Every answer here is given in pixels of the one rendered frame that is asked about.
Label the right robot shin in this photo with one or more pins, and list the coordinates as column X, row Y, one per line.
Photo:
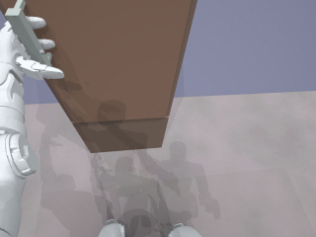
column 178, row 225

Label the cupboard door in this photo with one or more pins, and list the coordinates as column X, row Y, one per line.
column 119, row 57

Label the robot right thigh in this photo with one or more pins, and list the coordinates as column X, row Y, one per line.
column 183, row 231

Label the robot left upper arm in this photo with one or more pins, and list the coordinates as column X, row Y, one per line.
column 17, row 162

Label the left robot hand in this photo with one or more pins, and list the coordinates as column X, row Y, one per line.
column 12, row 52

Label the handle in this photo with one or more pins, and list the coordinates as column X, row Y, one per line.
column 25, row 33

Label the robot left forearm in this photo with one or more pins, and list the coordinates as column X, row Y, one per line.
column 12, row 106

